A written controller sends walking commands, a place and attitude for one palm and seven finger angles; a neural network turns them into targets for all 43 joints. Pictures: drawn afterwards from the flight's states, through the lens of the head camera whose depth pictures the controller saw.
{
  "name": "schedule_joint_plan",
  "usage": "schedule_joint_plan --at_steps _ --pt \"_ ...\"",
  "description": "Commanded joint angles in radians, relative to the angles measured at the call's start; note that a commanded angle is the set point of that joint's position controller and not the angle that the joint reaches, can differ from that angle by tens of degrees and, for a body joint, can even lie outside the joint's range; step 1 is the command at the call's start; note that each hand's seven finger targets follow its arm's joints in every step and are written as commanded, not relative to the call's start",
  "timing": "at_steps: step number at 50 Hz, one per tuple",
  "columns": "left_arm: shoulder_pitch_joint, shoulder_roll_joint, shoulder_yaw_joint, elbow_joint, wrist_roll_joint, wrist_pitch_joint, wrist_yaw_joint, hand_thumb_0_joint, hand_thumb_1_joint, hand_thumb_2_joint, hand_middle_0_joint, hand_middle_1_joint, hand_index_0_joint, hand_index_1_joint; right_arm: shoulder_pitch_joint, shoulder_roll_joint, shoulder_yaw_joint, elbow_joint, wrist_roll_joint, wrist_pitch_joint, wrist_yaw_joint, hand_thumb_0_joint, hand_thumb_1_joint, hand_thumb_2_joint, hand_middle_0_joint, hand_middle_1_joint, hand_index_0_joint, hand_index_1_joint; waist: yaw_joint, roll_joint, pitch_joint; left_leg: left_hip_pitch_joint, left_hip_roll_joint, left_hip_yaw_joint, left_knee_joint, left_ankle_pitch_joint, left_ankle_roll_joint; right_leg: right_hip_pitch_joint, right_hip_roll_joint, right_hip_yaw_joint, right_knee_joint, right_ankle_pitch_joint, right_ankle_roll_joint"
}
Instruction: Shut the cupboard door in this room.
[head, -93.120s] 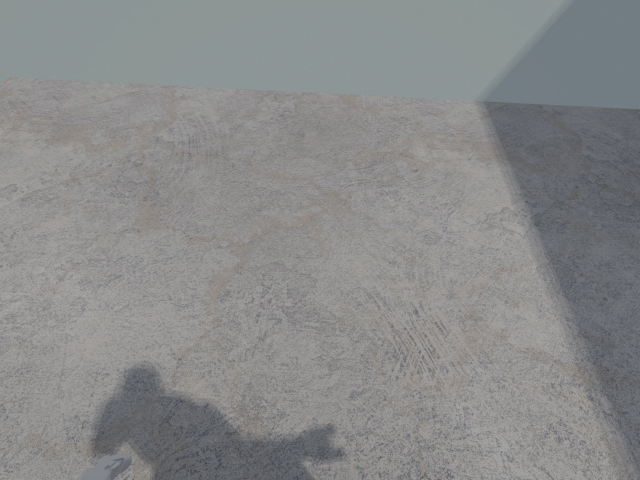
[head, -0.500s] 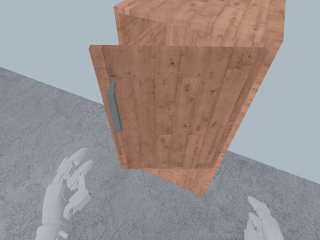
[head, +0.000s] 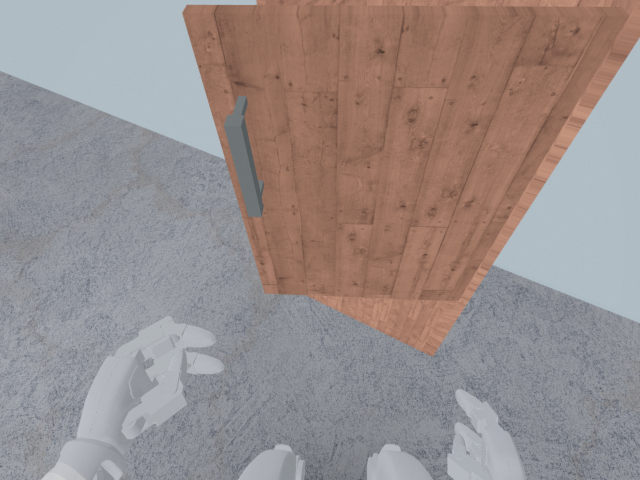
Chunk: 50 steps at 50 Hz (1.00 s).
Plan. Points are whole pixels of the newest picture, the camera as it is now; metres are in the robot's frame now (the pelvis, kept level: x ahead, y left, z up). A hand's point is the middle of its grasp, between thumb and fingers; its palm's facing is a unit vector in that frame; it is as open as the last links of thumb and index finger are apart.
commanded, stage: raise the hand and make a fist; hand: left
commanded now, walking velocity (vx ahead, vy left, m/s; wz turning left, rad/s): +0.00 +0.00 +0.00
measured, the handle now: (249, 161) +0.48 +0.13 +0.12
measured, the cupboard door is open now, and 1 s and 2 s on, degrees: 25 25 25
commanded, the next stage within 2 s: bring the fist close to the handle in 1.14 s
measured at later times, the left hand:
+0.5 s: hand (109, 364) +0.21 +0.21 +0.11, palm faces +0.07 -1.00 -0.05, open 3.1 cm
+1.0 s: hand (130, 343) +0.24 +0.20 +0.11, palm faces -0.02 -1.00 -0.04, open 3.1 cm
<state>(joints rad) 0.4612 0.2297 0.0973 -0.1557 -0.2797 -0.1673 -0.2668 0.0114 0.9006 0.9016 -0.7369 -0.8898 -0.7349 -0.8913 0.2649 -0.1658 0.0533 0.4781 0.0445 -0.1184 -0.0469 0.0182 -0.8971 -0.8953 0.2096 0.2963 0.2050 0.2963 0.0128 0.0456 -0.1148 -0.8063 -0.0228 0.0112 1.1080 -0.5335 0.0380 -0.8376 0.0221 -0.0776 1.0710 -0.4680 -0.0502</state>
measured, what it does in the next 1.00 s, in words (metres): stands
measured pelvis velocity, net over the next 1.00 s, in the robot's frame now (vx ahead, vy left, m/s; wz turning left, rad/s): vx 0.02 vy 0.02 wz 0.01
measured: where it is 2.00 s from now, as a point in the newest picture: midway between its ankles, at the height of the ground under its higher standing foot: outside the picture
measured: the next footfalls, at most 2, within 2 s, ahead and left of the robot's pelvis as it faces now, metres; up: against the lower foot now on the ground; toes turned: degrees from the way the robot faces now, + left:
none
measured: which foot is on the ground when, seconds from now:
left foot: down 0.00-1.00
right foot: down 0.00-1.00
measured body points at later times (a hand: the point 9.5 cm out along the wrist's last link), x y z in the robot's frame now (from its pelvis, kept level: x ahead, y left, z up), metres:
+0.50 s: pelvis +0.01 +0.02 +0.02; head +0.04 +0.02 +0.47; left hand +0.20 +0.27 +0.12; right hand +0.21 -0.19 -0.03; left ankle +0.01 +0.10 -0.66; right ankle +0.03 -0.09 -0.66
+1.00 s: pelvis +0.02 +0.02 +0.04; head +0.05 +0.01 +0.49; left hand +0.23 +0.26 +0.11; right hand +0.19 -0.21 -0.03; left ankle +0.01 +0.10 -0.66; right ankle +0.03 -0.09 -0.66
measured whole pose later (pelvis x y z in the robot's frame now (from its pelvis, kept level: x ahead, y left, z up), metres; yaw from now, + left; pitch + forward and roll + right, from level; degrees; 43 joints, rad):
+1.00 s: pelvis +0.02 +0.02 +0.04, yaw +0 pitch +8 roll -2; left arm 0.36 0.26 0.15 -0.11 -0.29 -0.17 -0.25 0.01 0.90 0.90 -1.30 -1.50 -1.29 -1.50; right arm 0.29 -0.26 0.04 0.50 0.04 -0.19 -0.06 0.02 -0.90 -0.90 0.21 0.30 0.20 0.30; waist 0.02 0.04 -0.08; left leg -0.55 -0.04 0.01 0.88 -0.46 0.06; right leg -0.58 0.01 -0.06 0.84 -0.39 -0.02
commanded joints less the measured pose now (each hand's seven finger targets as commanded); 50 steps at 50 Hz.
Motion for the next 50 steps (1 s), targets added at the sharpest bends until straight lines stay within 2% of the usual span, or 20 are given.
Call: schedule_joint_plan --at_steps 1,4,7,10,14,15,19,22,24,27,29,31,34,36,38,40,42,45,49,50 --pt "0.061 0.092 0.173 -0.283 -0.038 -0.192 0.133 0.0 0.9 0.9 -0.915 -1.08 -0.915 -1.08 -0.084 -0.146 -0.086 -0.182 -0.022 -0.093 -0.02 0.0 -0.9 -0.9 0.2 0.3 0.2 0.3 0.045 -0.068 -0.221 0.063 0.009 -0.063 -0.19 0.302 -0.025 0.295 -0.013 0.057 -0.162 0.263 0.03" --pt "-0.017 0.046 0.044 -0.28 -0.013 -0.319 0.107 0.0 0.9 0.9 -0.97 -1.14 -0.97 -1.14 -0.064 -0.18 -0.081 -0.159 -0.035 -0.126 -0.009 0.0 -0.9 -0.9 0.2 0.3 0.2 0.3 -0.021 -0.025 -0.149 0.066 0.014 -0.073 -0.172 0.251 -0.018 0.168 -0.007 0.04 -0.147 0.164 0.019" --pt "0.002 0.055 -0.003 -0.194 -0.007 -0.337 0.034 0.0 0.9 0.9 -1.025 -1.2 -1.025 -1.2 -0.039 -0.208 -0.092 -0.149 -0.024 -0.148 -0.014 0.0 -0.9 -0.9 0.2 0.3 0.2 0.3 -0.047 -0.038 -0.132 0.056 0.011 -0.08 -0.179 0.14 -0.016 0.132 -0.016 0.062 -0.198 0.012 0.022" --pt "0.013 0.119 0.029 -0.195 0.0 -0.274 0.004 0.0 0.9 0.9 -1.08 -1.26 -1.08 -1.26 -0.041 -0.222 -0.097 -0.172 -0.006 -0.15 -0.022 0.0 -0.9 -0.9 0.2 0.3 0.2 0.3 -0.024 -0.013 -0.14 0.078 0.005 -0.078 -0.227 0.094 -0.011 0.177 -0.023 0.078 -0.246 -0.053 0.019" --pt "0.001 0.216 0.183 -0.281 -0.012 -0.215 0.072 0.0 0.9 0.9 -1.153 -1.34 -1.153 -1.34 -0.049 -0.203 -0.095 -0.186 -0.011 -0.128 -0.033 0.0 -0.9 -0.9 0.2 0.3 0.2 0.3 0.034 0.015 -0.22 0.147 0.008 -0.082 -0.278 0.19 -0.018 0.282 -0.009 0.041 -0.227 0.067 0.012" --pt "0.007 0.175 0.175 -0.301 -0.025 -0.216 0.089 0.0 0.9 0.9 -1.172 -1.36 -1.172 -1.36 -0.049 -0.192 -0.089 -0.193 -0.014 -0.123 -0.034 0.0 -0.9 -0.9 0.2 0.3 0.2 0.3 0.036 0.017 -0.222 0.166 0.008 -0.078 -0.284 0.234 -0.022 0.3 -0.008 0.029 -0.22 0.122 0.012" --pt "-0.022 0.113 0.13 -0.283 -0.038 -0.228 0.117 0.0 0.9 0.9 -1.245 -1.44 -1.245 -1.44 -0.036 -0.194 -0.077 -0.183 -0.02 -0.11 -0.022 0.0 -0.9 -0.9 0.2 0.3 0.2 0.3 0.009 0.04 -0.157 0.202 0.014 -0.082 -0.287 0.318 -0.035 0.279 0.005 0.008 -0.215 0.218 0.011" --pt "-0.05 0.072 0.035 -0.198 -0.011 -0.191 0.072 0.0 0.9 0.9 -1.3 -1.5 -1.3 -1.5 -0.022 -0.214 -0.073 -0.179 -0.016 -0.108 -0.015 0.0 -0.9 -0.9 0.2 0.3 0.2 0.3 -0.033 0.006 -0.077 0.195 0.025 -0.092 -0.297 0.258 -0.037 0.226 0.006 0.003 -0.239 0.175 0.019" --pt "-0.077 0.083 0.016 -0.145 0.002 -0.153 0.032 0.0 0.9 0.9 -1.3 -1.5 -1.3 -1.5 -0.017 -0.226 -0.072 -0.175 -0.009 -0.111 -0.018 0.0 -0.9 -0.9 0.2 0.3 0.2 0.3 -0.043 -0.029 -0.05 0.186 0.025 -0.098 -0.306 0.222 -0.028 0.235 0.005 0.014 -0.265 0.15 0.019" --pt "-0.15 0.151 0.068 -0.177 0.003 -0.113 0.002 0.0 0.9 0.9 -1.3 -1.5 -1.3 -1.5 -0.022 -0.225 -0.068 -0.185 -0.003 -0.118 -0.027 0.0 -0.9 -0.9 0.2 0.3 0.2 0.3 -0.025 -0.015 -0.096 0.214 0.022 -0.098 -0.327 0.214 -0.026 0.276 -0.001 0.022 -0.286 0.143 0.018" --pt "-0.189 0.216 0.154 -0.231 -0.01 -0.111 0.019 0.0 0.9 0.9 -1.3 -1.5 -1.3 -1.5 -0.031 -0.22 -0.064 -0.183 -0.007 -0.12 -0.033 0.0 -0.9 -0.9 0.2 0.3 0.2 0.3 -0.001 0.006 -0.149 0.247 0.021 -0.097 -0.336 0.256 -0.03 0.324 0.001 0.022 -0.284 0.176 0.014" --pt "-0.198 0.217 0.193 -0.286 -0.028 -0.131 0.041 0.0 0.9 0.9 -1.3 -1.5 -1.3 -1.5 -0.037 -0.199 -0.056 -0.184 -0.01 -0.127 -0.032 0.0 -0.9 -0.9 0.2 0.3 0.2 0.3 0.021 0.045 -0.202 0.295 0.021 -0.095 -0.347 0.331 -0.042 0.368 -0.001 0.015 -0.274 0.235 0.009" --pt "-0.194 0.199 0.204 -0.293 -0.046 -0.157 0.068 0.0 0.9 0.9 -1.3 -1.5 -1.3 -1.5 -0.034 -0.193 -0.05 -0.163 -0.015 -0.131 -0.027 0.0 -0.9 -0.9 0.2 0.3 0.2 0.3 0.024 0.043 -0.206 0.322 0.023 -0.097 -0.348 0.423 -0.055 0.382 0.006 0.005 -0.266 0.304 0.008" --pt "-0.185 0.15 0.155 -0.24 -0.043 -0.148 0.061 0.0 0.9 0.9 -1.3 -1.5 -1.3 -1.5 -0.027 -0.198 -0.051 -0.145 -0.011 -0.133 -0.021 0.0 -0.9 -0.9 0.2 0.3 0.2 0.3 0.004 0.048 -0.153 0.325 0.029 -0.098 -0.354 0.438 -0.064 0.352 0.006 -0.004 -0.273 0.309 0.013" --pt "-0.162 0.113 0.107 -0.155 -0.036 -0.111 0.033 0.0 0.9 0.9 -1.3 -1.5 -1.3 -1.5 -0.019 -0.211 -0.055 -0.136 -0.006 -0.13 -0.018 0.0 -0.9 -0.9 0.2 0.3 0.2 0.3 -0.012 0.011 -0.108 0.31 0.031 -0.1 -0.361 0.424 -0.064 0.338 0.006 -0.007 -0.288 0.301 0.017" --pt "-0.125 0.093 0.077 -0.088 -0.03 -0.065 -0.002 0.0 0.9 0.9 -1.3 -1.5 -1.3 -1.5 -0.018 -0.22 -0.063 -0.136 0.001 -0.13 -0.019 0.0 -0.9 -0.9 0.2 0.3 0.2 0.3 -0.007 -0.017 -0.088 0.293 0.027 -0.091 -0.363 0.429 -0.057 0.352 -0.001 -0.001 -0.304 0.318 0.02" --pt "-0.141 0.122 0.091 -0.088 -0.031 -0.033 -0.023 0.0 0.9 0.9 -1.3 -1.5 -1.3 -1.5 -0.022 -0.227 -0.068 -0.147 0.003 -0.131 -0.023 0.0 -0.9 -0.9 0.2 0.3 0.2 0.3 -0.002 -0.043 -0.099 0.286 0.021 -0.085 -0.369 0.391 -0.051 0.366 -0.005 0.007 -0.319 0.307 0.022" --pt "-0.189 0.179 0.16 -0.169 -0.037 -0.048 -0.007 0.0 0.9 0.9 -1.3 -1.5 -1.3 -1.5 -0.04 -0.221 -0.068 -0.157 -0.005 -0.132 -0.028 0.0 -0.9 -0.9 0.2 0.3 0.2 0.3 0.017 -0.049 -0.159 0.296 0.015 -0.075 -0.375 0.393 -0.042 0.421 -0.01 0.02 -0.323 0.318 0.02" --pt "-0.238 0.223 0.228 -0.274 -0.042 -0.152 0.06 0.0 0.9 0.9 -1.3 -1.5 -1.3 -1.5 -0.043 -0.203 -0.063 -0.143 -0.02 -0.14 -0.026 0.0 -0.9 -0.9 0.2 0.3 0.2 0.3 0.032 -0.004 -0.19 0.322 0.017 -0.072 -0.373 0.416 -0.048 0.43 -0.003 0.026 -0.304 0.325 0.012" --pt "-0.22 0.182 0.198 -0.255 -0.04 -0.17 0.067 0.0 0.9 0.9 -1.3 -1.5 -1.3 -1.5 -0.043 -0.197 -0.061 -0.139 -0.018 -0.142 -0.022 0.0 -0.9 -0.9 0.2 0.3 0.2 0.3 0.022 0.008 -0.174 0.325 0.017 -0.07 -0.371 0.41 -0.048 0.411 -0.002 0.023 -0.301 0.319 0.013"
